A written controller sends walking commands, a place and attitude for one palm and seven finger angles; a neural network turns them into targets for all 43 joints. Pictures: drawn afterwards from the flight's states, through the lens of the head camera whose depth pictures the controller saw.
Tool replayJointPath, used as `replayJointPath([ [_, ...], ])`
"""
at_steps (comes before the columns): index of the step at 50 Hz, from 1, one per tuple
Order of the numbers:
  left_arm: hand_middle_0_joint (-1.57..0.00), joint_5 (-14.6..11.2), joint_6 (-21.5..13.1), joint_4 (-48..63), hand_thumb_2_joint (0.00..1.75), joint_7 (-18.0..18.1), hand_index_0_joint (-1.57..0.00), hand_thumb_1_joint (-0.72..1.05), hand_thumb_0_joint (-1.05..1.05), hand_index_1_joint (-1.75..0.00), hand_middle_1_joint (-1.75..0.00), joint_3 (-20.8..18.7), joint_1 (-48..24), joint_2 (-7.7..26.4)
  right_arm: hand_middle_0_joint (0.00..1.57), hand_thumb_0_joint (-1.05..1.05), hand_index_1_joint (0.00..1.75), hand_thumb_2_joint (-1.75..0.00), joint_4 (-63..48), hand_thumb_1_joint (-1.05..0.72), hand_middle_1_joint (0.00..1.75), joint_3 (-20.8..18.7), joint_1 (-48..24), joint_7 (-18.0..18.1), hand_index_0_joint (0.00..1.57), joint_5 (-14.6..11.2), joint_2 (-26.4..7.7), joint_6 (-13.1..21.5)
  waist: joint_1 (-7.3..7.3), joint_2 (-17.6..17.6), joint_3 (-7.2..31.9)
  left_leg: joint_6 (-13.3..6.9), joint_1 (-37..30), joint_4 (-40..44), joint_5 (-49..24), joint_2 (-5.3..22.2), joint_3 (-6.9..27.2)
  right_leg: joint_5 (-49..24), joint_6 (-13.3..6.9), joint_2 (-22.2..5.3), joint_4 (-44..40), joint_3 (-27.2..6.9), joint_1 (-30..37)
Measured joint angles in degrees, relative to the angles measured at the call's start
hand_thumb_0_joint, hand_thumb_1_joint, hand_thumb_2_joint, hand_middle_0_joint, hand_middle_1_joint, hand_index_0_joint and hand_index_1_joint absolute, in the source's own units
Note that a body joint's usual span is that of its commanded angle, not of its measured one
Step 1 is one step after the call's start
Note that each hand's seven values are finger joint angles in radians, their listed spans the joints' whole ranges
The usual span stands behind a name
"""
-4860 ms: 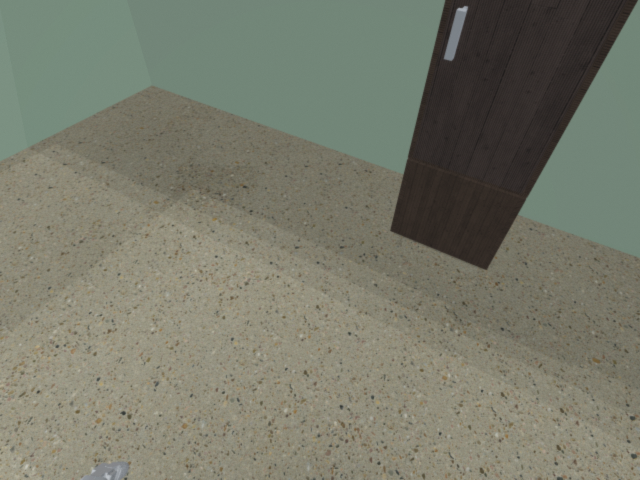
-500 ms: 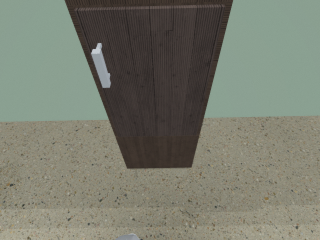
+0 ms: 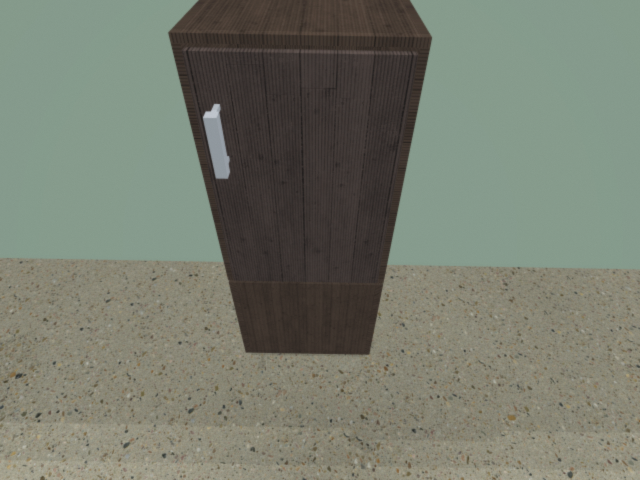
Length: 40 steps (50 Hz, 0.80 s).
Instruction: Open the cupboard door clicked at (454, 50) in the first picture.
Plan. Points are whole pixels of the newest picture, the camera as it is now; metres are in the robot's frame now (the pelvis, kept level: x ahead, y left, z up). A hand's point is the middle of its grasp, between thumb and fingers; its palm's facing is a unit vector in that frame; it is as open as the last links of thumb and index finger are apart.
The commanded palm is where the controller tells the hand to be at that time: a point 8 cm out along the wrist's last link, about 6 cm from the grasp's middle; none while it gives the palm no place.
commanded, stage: come to a stop and stand still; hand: left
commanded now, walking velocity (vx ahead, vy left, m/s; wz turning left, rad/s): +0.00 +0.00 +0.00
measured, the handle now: (219, 141) +0.66 +0.23 +0.10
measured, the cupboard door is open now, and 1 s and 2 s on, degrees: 0 0 0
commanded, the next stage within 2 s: look again from close up in 0.38 s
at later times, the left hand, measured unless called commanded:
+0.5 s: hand out of the picture -0.03 +0.16 -0.17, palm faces +0.05 -0.98 -0.17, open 7.4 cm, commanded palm none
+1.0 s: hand out of the picture -0.01 +0.17 -0.17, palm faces +0.05 -0.99 -0.16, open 7.4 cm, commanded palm none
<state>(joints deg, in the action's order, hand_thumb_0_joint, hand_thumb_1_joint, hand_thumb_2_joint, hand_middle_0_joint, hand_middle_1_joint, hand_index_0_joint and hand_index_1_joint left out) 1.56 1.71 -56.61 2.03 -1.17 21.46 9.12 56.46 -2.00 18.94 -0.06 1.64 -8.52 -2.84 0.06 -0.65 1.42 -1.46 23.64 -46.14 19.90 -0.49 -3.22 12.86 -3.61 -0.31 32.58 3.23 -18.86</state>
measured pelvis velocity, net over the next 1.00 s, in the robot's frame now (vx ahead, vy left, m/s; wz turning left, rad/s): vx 0.00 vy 0.01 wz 0.01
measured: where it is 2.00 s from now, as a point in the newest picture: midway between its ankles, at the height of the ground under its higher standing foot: outside the picture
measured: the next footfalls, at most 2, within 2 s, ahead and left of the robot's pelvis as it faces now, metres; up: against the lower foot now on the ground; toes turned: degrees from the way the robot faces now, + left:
left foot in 0.10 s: +0.02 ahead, +0.11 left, +0.00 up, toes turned +2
left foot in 1.50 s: +0.09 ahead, +0.11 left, +0.00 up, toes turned +8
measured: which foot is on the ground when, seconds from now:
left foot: up 0.00-0.08, down 0.10-1.00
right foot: down 0.00-1.00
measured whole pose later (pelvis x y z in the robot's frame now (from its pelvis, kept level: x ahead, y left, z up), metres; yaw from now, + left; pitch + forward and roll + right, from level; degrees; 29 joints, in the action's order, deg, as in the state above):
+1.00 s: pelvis +0.00 +0.01 +0.01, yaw +1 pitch +0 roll +1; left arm 1.0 -1.0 -63.6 1.5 0.0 19.0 7.1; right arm 62.6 0.5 21.1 1.5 1.3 -5.9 1.3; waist -0.1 -0.4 0.5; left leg -1.4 11.3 -27.3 16.6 -1.2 -2.5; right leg 10.5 -1.6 0.1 28.1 1.8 -18.2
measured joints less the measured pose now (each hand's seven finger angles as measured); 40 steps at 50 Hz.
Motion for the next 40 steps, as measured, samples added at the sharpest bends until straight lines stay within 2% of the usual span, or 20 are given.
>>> replayJointPath([
  [2, -0.20, 0.1, 0.2, -0.9, 0.90, 0.0, -0.20, 0.91, 0.01, -0.30, -0.30, -0.1, 0.3, 0.2, 0.20, 0.01, 0.30, -0.90, 0.1, -0.91, 0.30, 0.0, 1.1, 0.0, 0.19, -0.2, 0.2, 0.7, 0.22, -0.4, 0.7, 0.1, -3.3, 1.7, 0.9, 0.3, 0.1, -2.2, 0.4, 0.0, -0.8, 0.1, -0.5],
  [5, -0.20, 0.0, 0.1, -1.1, 0.90, 0.0, -0.20, 0.91, 0.01, -0.30, -0.30, 0.0, -0.5, 0.4, 0.20, 0.01, 0.30, -0.90, 0.8, -0.91, 0.30, 0.3, 2.7, 0.4, 0.19, -0.3, 0.5, 1.5, 0.45, -0.4, 1.2, 0.5, -9.2, 12.4, 0.2, 0.5, 0.8, -1.0, 0.9, 0.3, 0.9, 1.0, -3.0],
  [7, -0.20, -0.3, 0.2, -1.5, 0.90, 0.0, -0.20, 0.91, 0.01, -0.30, -0.30, -0.2, -1.8, 0.7, 0.20, 0.00, 0.30, -0.90, 1.9, -0.91, 0.30, 0.8, 3.0, 0.8, 0.19, 0.1, 1.5, 1.8, 0.08, -2.0, 0.2, 0.6, -9.6, 13.9, -2.2, -0.4, 0.2, 1.2, 1.5, 0.0, 2.0, -0.4, -3.6],
  [10, -0.20, -0.2, -0.2, -2.0, 0.90, -0.4, -0.20, 0.91, 0.01, -0.30, -0.30, 0.1, -2.5, 0.2, 0.20, 0.01, 0.30, -0.90, 3.0, -0.91, 0.30, 1.4, 4.2, 1.2, 0.19, 0.0, 2.1, 2.2, -0.15, -1.5, -0.1, 0.1, -10.3, 15.8, -3.9, -0.4, 0.1, 3.1, 2.2, 0.1, 1.0, -1.0, -2.6],
  [15, -0.20, -0.3, -1.4, -3.4, 0.90, -0.8, -0.20, 0.91, 0.01, -0.30, -0.29, 0.4, -3.0, -0.4, 0.20, 0.01, 0.30, -0.90, 4.7, -0.91, 0.30, 2.0, 3.7, 1.3, 0.19, -0.3, 2.7, 2.4, -0.29, -0.7, -1.2, 0.3, -11.0, 16.1, -4.3, -0.4, -0.2, -4.3, 1.7, 0.2, -2.4, -1.3, -0.6],
  [20, -0.20, -0.5, -1.4, -4.5, 0.90, -0.7, -0.20, 0.91, 0.01, -0.30, -0.29, 0.7, -2.5, -1.3, 0.20, 0.01, 0.30, -0.90, 4.6, -0.91, 0.30, 2.1, 3.1, 1.0, 0.19, -0.1, 2.8, 2.3, 0.23, 0.3, -0.4, 0.1, -10.0, 15.2, -2.4, 0.1, 0.6, -1.9, 1.1, 0.8, -2.8, -0.8, -0.9],
  [25, -0.20, -0.6, -1.5, -5.2, 0.90, -0.5, -0.20, 0.91, 0.01, -0.30, -0.30, 0.5, -2.7, -1.4, 0.20, 0.00, 0.30, -0.90, 4.7, -0.91, 0.30, 2.1, 3.0, 1.1, 0.19, 0.0, 3.0, 3.0, 0.52, -0.2, -0.5, 0.4, -9.3, 15.6, -4.8, 0.5, 1.0, -2.7, 1.1, 1.2, -3.4, -0.6, -1.3],
  [40, -0.20, -0.5, -2.1, -6.1, 0.90, -0.7, -0.20, 0.91, 0.01, -0.30, -0.29, 0.7, -2.3, -1.6, 0.20, 0.00, 0.30, -0.90, 6.1, -0.91, 0.30, 2.2, 3.5, 1.4, 0.19, -0.1, 2.5, 3.4, -0.07, -0.4, -0.6, 0.2, -10.3, 17.1, -4.4, -0.5, 1.1, -3.3, 1.7, 0.5, -4.3, -0.9, -0.5],
])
